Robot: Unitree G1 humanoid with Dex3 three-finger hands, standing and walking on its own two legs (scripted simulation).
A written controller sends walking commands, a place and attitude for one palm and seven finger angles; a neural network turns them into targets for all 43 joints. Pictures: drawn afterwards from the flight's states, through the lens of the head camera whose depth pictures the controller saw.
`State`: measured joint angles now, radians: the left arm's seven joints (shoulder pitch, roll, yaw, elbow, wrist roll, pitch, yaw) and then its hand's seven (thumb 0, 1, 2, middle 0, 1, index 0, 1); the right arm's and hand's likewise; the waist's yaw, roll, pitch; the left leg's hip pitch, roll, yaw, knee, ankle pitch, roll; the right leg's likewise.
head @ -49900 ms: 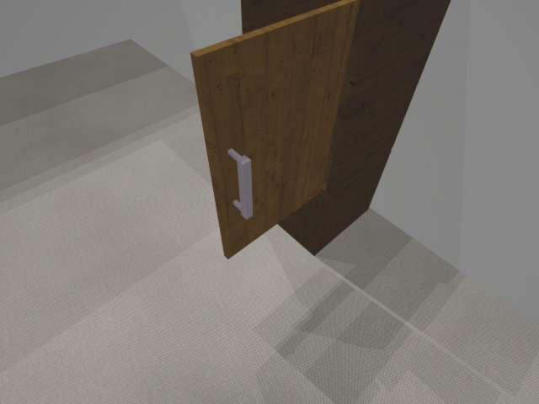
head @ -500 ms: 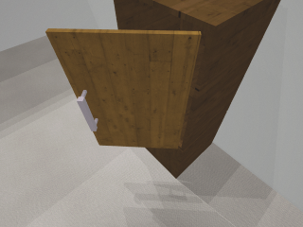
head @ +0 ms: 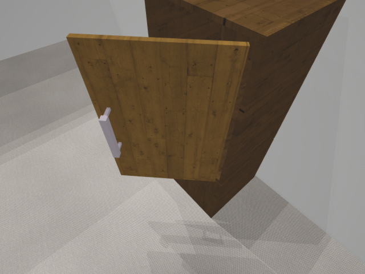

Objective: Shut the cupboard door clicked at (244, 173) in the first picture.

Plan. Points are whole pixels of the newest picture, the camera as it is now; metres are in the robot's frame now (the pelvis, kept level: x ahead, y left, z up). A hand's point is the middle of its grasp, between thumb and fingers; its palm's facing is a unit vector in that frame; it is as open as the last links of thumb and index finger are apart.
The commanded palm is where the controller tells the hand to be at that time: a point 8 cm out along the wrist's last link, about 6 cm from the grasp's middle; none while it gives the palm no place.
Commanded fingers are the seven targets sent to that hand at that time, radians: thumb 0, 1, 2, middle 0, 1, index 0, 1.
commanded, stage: shuffle to correct the standing spot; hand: left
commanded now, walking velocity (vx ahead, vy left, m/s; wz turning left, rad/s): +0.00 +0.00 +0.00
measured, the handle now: (112, 133) +0.50 +0.25 -0.05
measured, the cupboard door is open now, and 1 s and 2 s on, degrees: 44 44 44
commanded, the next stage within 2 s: come to a stop and stand still in 0.26 s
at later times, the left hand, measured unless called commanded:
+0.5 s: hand out of the picture +0.04 +0.21 -0.19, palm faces +0.04 -0.98 -0.20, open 7.4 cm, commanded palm none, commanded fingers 0.00 0.90 0.90 -0.20 -0.30 -0.20 -0.30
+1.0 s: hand out of the picture +0.07 +0.24 -0.18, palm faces -0.03 -0.98 -0.22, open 7.4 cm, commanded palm none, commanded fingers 0.00 0.90 0.90 -0.20 -0.30 -0.20 -0.30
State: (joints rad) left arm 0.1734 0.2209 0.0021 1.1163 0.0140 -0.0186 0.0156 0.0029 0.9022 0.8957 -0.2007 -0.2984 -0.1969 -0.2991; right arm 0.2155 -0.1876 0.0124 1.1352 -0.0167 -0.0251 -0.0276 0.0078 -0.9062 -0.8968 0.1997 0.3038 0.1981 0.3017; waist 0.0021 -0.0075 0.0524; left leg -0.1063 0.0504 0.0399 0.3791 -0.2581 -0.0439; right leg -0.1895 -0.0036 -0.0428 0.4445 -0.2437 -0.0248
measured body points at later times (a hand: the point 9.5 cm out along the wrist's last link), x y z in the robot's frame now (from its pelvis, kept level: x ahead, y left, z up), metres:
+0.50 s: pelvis +0.04 +0.03 -0.02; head +0.07 +0.04 +0.43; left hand +0.03 +0.26 -0.18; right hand -0.01 -0.18 -0.17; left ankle -0.04 +0.15 -0.74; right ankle +0.01 -0.08 -0.74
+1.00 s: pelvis +0.00 +0.05 -0.01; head +0.00 +0.06 +0.44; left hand +0.07 +0.29 -0.16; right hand +0.06 -0.19 -0.15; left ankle +0.00 +0.15 -0.74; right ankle +0.01 -0.08 -0.74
